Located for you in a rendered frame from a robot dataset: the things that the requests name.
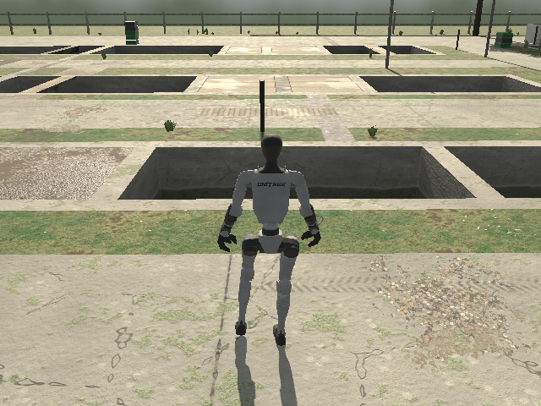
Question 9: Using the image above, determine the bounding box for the left robot forearm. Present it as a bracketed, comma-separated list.
[220, 203, 237, 237]

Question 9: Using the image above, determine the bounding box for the left robot shin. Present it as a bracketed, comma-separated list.
[238, 266, 251, 324]

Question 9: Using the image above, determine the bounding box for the robot shin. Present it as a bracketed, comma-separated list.
[238, 266, 251, 324]
[276, 280, 292, 334]

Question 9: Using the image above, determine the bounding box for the right robot forearm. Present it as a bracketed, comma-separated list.
[304, 204, 320, 234]

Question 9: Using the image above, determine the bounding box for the robot right hand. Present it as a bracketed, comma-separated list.
[301, 231, 321, 247]

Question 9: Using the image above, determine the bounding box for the robot left hand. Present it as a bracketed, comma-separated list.
[217, 233, 237, 252]

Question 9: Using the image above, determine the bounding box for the right robot upper arm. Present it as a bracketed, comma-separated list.
[289, 170, 313, 217]

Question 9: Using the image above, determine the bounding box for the right robot shin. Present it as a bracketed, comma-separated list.
[276, 280, 292, 334]

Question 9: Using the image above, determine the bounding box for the left robot upper arm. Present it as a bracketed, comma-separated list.
[229, 170, 254, 217]

